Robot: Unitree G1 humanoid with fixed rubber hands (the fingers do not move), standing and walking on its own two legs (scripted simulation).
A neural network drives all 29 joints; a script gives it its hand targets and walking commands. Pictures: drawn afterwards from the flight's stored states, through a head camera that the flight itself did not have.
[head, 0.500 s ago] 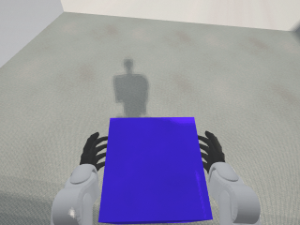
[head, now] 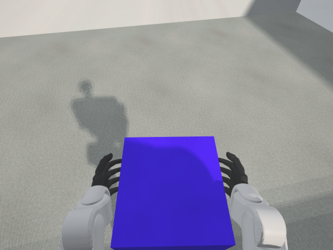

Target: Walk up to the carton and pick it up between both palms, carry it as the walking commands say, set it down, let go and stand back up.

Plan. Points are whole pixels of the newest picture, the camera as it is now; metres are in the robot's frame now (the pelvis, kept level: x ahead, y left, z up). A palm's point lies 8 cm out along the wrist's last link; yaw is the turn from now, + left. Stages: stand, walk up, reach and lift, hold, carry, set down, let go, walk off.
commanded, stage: carry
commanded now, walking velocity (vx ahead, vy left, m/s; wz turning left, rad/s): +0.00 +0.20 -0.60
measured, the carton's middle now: (169, 202) +0.24 -0.01 -0.01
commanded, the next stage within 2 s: none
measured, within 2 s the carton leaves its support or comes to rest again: neither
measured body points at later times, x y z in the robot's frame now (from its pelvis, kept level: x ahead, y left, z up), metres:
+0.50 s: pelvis -0.03 +0.13 -0.01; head -0.03 +0.12 +0.44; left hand +0.26 +0.18 +0.08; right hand +0.17 -0.09 +0.07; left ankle +0.01 +0.19 -0.73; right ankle -0.07 +0.05 -0.73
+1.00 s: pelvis -0.02 +0.26 +0.01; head -0.01 +0.27 +0.46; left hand +0.27 +0.25 +0.08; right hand +0.11 +0.00 +0.08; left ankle +0.04 +0.33 -0.73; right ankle -0.10 +0.17 -0.66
